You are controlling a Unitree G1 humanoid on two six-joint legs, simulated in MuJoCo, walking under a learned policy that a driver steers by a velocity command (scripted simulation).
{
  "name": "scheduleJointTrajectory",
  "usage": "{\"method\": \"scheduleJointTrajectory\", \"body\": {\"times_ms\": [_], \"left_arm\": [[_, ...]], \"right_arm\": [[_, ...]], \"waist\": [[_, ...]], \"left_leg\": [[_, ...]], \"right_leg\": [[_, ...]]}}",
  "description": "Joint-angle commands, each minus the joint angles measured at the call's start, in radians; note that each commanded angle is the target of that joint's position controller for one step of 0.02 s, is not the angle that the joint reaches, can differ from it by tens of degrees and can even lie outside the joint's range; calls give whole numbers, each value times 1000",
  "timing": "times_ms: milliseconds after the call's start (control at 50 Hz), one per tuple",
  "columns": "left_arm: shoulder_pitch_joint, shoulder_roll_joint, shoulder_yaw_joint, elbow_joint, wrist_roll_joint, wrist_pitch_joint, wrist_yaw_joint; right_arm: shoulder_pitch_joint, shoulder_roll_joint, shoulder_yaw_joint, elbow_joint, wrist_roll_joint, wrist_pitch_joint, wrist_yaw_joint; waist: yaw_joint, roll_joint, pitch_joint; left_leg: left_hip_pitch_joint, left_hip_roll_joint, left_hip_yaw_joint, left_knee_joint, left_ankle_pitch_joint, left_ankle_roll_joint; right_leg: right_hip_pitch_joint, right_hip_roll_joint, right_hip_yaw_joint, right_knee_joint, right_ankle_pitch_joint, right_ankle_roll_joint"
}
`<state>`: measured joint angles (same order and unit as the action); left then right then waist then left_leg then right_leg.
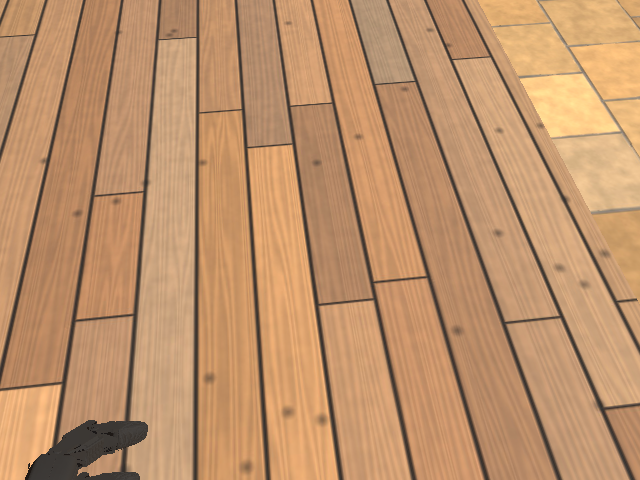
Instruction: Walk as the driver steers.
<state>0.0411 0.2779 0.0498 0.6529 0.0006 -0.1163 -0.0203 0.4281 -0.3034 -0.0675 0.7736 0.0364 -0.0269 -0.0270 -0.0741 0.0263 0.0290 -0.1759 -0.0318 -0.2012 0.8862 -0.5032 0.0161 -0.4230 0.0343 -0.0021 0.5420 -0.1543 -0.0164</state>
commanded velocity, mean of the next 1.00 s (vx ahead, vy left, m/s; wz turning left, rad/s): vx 0.21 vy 0.00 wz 0.14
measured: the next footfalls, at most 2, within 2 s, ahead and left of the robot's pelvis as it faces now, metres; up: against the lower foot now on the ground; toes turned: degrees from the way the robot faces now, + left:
left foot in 0.38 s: +0.37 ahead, +0.16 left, +0.00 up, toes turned +7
right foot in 0.72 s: +0.36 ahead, -0.08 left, +0.00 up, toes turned +6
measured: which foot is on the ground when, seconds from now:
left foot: up 0.00-0.36, down 0.38-1.00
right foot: down 0.00-0.40, up 0.42-0.70, down 0.72-1.00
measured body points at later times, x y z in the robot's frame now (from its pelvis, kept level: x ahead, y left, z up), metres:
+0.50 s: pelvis +0.23 +0.05 +0.00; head +0.28 +0.07 +0.45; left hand +0.25 +0.34 -0.13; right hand +0.46 -0.17 -0.08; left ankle +0.33 +0.16 -0.73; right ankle +0.12 -0.11 -0.65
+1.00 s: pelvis +0.32 +0.04 +0.01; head +0.32 +0.04 +0.46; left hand +0.38 +0.31 -0.12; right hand +0.45 -0.20 -0.12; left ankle +0.33 +0.16 -0.73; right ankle +0.32 -0.09 -0.73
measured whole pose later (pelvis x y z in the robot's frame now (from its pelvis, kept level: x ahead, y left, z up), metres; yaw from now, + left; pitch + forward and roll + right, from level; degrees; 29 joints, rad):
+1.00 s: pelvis +0.32 +0.04 +0.01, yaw +6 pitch -1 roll +1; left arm 0.20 0.24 0.01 0.90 0.01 -0.02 0.02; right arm 0.18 -0.24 -0.03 0.89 -0.01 -0.01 -0.01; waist 0.00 0.00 0.03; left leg -0.25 -0.01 0.02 0.50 -0.23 0.01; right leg -0.20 -0.03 0.01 0.53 -0.30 0.02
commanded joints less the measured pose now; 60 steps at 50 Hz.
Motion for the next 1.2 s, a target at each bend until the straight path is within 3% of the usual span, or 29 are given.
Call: {"method": "scheduleJointTrajectory", "body": {"times_ms": [20,40,80,140,180,240,280,320,360,380,400,420,440,460,480,500,560,600,640,680,700,720,740,760,780,820,880,1000,1200], "left_arm": [[220,127,47,5,-3,10,11],[194,105,40,19,4,13,10],[171,86,34,39,16,6,8],[185,108,42,71,0,-11,4],[190,132,48,85,-6,-11,5],[187,156,49,99,-15,2,9],[242,180,52,125,-20,13,12],[262,197,54,144,-28,25,15],[245,204,54,149,-33,38,20],[259,179,45,153,-29,40,23],[283,128,23,132,1,37,26],[464,29,-17,146,21,40,12],[468,116,1,185,-7,49,9],[361,164,16,160,-31,61,11],[294,143,11,143,-26,73,23],[268,132,11,142,-13,89,35],[324,84,2,164,-1,124,52],[302,71,-5,166,6,132,58],[273,80,-3,167,7,140,58],[259,74,-3,171,16,143,52],[243,76,-3,166,27,143,50],[223,95,-3,149,34,140,52],[186,168,11,137,24,139,58],[166,154,13,151,16,133,55],[146,109,1,150,20,123,52],[128,78,-10,158,22,102,46],[161,90,-10,183,9,85,46],[169,90,-12,221,5,93,49],[160,82,-13,286,4,104,49]], "right_arm": [[-52,-133,-20,-115,12,-22,5],[-90,-112,-18,-119,-4,-23,7],[-102,-77,-16,-121,-6,-17,18],[-150,-36,0,-141,-14,-11,25],[-207,-29,11,-160,-27,-19,32],[-305,-14,28,-180,-33,-42,51],[-357,-23,26,-199,-32,-52,61],[-367,-50,14,-210,-31,-53,66],[-274,-87,-7,-183,-43,-50,62],[-182,-125,-25,-154,-51,-48,53],[-85,-194,-40,-142,-64,-42,40],[-101,-224,-27,-158,-82,-29,33],[-82,-161,-18,-157,-59,-18,44],[-143,-131,-8,-154,-45,-15,51],[-215,-94,3,-148,-38,-17,52],[-267,-64,15,-147,-41,-19,53],[-351,-72,7,-128,-69,-25,52],[-357,-70,7,-110,-67,-25,46],[-356,-75,7,-90,-60,-17,38],[-372,-64,14,-75,-52,-7,35],[-356,-39,24,-59,-52,-6,35],[-322,-18,33,-38,-59,-5,37],[-277,-31,27,-32,-63,-3,37],[-282,-39,24,-27,-61,1,30],[-297,-46,22,-25,-59,4,23],[-280,-43,20,-7,-57,10,13],[-269,-39,19,20,-55,7,12],[-272,-40,15,76,-43,12,10],[-283,-54,10,165,-38,32,-5]], "waist": [[136,-157,-96],[120,-108,-44],[86,-135,-13],[73,-104,18],[78,-81,28],[104,-74,48],[125,-84,20],[111,-103,-6],[43,-104,-69],[-1,-83,-125],[-25,24,-241],[64,256,-403],[17,173,-499],[16,108,-350],[39,54,-251],[61,39,-187],[131,95,-151],[121,99,-164],[109,97,-165],[124,81,-125],[123,68,-92],[114,36,-54],[64,-60,-3],[59,-131,16],[63,-143,26],[55,-152,9],[69,-91,-36],[80,-37,-65],[75,-27,-47]], "left_leg": [[-577,87,58,400,76,1],[-542,113,67,360,132,3],[-471,143,70,301,185,7],[-495,144,82,185,222,-6],[-509,153,98,56,309,-14],[-415,129,169,-169,465,-17],[-343,96,193,-250,532,-12],[-301,74,185,-315,527,12],[-147,32,209,-391,551,47],[6,24,217,-422,633,73],[234,173,82,-363,1034,117],[513,453,-257,-330,1306,323],[466,442,-331,-400,1110,348],[360,381,-217,-441,991,303],[246,332,-152,-474,888,261],[119,306,-102,-507,841,239],[-119,247,13,-580,764,225],[-138,238,36,-590,688,226],[-156,235,33,-607,484,213],[-224,202,42,-616,186,168],[-259,173,47,-617,57,125],[-283,141,57,-601,-27,74],[-269,81,105,-571,-29,29],[-161,49,155,-529,66,4],[-96,48,159,-491,136,1],[-49,54,160,-465,229,16],[-35,60,159,-453,357,26],[9,66,164,-433,505,19],[44,71,166,-441,537,14]], "right_leg": [[535,-388,524,-296,-338,-179],[428,-335,417,-315,-210,-169],[316,-280,285,-362,-81,-168],[280,-285,201,-415,31,-208],[292,-282,148,-430,93,-219],[260,-233,33,-408,285,-186],[293,-238,15,-367,402,-161],[356,-253,14,-304,445,-131],[376,-232,-6,-163,552,-90],[337,-190,-30,-24,562,-57],[203,-123,-72,209,275,-3],[-64,-12,-24,572,-518,68],[-74,-25,110,674,-562,70],[-144,-62,89,699,-517,69],[-164,-94,71,648,-452,73],[-124,-120,75,587,-406,80],[100,-115,43,386,-317,96],[164,-109,36,258,-256,91],[221,-101,29,159,-142,79],[307,-83,9,32,-27,54],[335,-86,17,-23,-6,37],[340,-132,71,-89,22,13],[252,-174,108,-116,-76,-21],[112,-152,106,-152,-276,-37],[60,-138,102,-180,-316,-24],[65,-128,91,-180,-218,6],[147,-119,74,-128,-48,15],[205,-103,55,-101,99,7],[225,-85,36,-124,127,7]]}}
